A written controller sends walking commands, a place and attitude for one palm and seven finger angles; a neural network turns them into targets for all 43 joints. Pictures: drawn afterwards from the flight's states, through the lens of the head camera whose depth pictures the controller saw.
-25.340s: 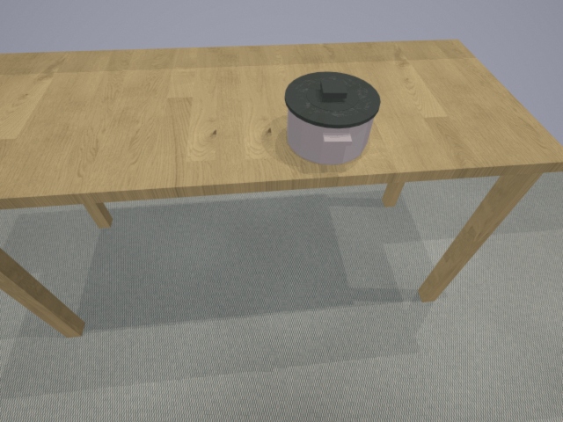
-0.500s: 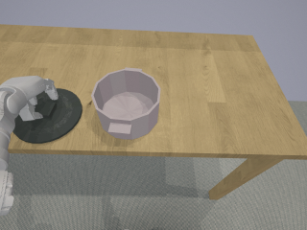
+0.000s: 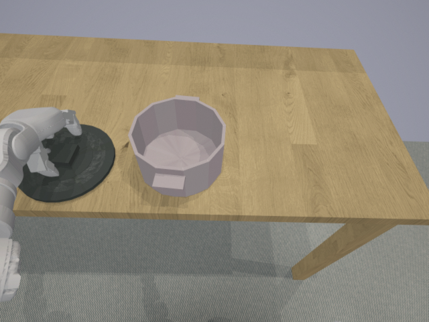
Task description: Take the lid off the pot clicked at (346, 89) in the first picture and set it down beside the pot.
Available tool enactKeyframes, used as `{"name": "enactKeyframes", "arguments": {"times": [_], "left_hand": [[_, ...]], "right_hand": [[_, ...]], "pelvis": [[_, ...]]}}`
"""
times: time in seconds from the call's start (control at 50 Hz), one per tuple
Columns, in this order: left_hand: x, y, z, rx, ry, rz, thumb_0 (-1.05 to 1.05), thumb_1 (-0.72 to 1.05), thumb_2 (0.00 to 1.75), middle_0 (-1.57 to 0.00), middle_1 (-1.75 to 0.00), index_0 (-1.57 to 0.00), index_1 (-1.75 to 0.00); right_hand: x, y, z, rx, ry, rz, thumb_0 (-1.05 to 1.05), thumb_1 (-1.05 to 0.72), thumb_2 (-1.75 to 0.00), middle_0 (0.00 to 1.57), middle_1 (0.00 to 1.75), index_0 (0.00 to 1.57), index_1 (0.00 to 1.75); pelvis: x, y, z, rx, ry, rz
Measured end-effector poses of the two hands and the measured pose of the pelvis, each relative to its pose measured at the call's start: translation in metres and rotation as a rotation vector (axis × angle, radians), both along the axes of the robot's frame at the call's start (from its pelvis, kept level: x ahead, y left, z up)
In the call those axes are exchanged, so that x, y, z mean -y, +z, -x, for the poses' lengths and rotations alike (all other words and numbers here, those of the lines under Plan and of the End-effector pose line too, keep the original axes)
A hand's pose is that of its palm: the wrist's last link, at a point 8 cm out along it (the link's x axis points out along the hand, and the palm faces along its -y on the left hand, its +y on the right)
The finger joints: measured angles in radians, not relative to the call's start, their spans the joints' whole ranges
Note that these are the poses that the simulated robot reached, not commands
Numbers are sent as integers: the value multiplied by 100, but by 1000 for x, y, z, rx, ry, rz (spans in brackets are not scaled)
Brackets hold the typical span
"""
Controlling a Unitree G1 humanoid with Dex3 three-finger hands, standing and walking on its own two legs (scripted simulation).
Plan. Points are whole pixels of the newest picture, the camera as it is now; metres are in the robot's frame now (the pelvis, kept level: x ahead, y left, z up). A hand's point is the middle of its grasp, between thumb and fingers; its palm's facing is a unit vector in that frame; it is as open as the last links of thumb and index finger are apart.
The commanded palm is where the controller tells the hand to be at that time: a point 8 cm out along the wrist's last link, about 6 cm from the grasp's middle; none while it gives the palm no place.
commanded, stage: raise the empty hand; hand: left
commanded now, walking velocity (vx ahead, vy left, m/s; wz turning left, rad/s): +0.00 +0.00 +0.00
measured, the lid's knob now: (63, 154) +0.43 +0.31 +0.03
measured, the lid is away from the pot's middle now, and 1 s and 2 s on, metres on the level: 0.24 0.24 0.24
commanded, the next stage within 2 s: draw the hand back to the body in 1.32 s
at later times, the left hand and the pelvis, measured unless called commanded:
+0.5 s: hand (36, 128) +0.43 +0.32 +0.11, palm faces -0.37 -0.07 -0.93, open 11.1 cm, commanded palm +0.43 +0.31 +0.18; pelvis +0.01 +0.00 +0.01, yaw +0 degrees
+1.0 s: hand (18, 105) +0.43 +0.32 +0.16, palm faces -0.31 -0.06 -0.95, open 11.1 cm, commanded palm +0.43 +0.31 +0.23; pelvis +0.01 +0.00 +0.01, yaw +2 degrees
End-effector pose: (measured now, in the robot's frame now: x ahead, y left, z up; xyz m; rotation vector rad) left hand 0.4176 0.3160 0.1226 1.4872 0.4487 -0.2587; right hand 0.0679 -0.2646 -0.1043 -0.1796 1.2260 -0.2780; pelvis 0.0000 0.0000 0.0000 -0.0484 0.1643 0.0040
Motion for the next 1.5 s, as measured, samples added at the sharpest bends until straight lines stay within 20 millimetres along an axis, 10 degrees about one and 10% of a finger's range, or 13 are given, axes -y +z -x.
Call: {"name": "enactKeyframes", "arguments": {"times": [1.24, 1.5], "left_hand": [[13, 129, -14, 179, 64, -56, 0, -5, 72, -40, -79, -39, -80], [12, 129, -8, 152, 108, -58, 0, -5, 72, -40, -79, -39, -80]], "right_hand": [[-4, 9, -47, 95, 82, -69, 1, -91, -89, 20, 30, 20, 30], [9, 10, -47, 91, 81, -60, 1, -91, -89, 20, 30, 20, 30]], "pelvis": [[8, 12, -8, 45, 28, -15], [18, 13, -7, 51, 28, -18]]}}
